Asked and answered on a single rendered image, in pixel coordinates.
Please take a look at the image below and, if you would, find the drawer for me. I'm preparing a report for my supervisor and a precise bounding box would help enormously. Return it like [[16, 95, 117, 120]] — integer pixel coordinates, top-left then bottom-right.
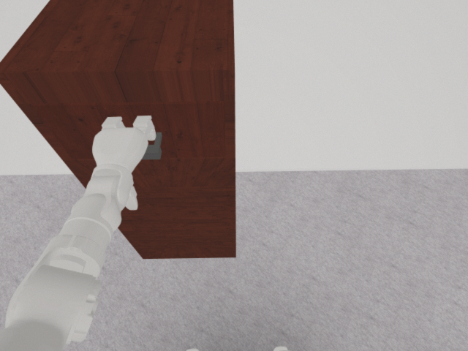
[[32, 101, 225, 159]]

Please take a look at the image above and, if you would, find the left robot forearm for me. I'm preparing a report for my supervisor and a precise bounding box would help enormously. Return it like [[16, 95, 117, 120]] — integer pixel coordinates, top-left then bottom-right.
[[5, 164, 133, 328]]

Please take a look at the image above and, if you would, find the left robot hand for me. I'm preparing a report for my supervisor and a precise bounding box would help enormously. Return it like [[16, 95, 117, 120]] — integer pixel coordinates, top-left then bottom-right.
[[92, 116, 156, 210]]

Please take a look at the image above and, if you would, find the handle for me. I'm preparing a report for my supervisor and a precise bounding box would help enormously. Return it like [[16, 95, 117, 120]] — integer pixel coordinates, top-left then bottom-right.
[[142, 132, 162, 159]]

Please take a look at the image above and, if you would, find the robot left upper arm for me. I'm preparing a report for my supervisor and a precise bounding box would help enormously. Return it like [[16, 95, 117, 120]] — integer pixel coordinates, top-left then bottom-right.
[[0, 265, 102, 351]]

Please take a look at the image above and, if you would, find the cabinet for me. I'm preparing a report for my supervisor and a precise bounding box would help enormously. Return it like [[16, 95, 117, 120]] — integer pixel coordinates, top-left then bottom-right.
[[0, 0, 236, 259]]

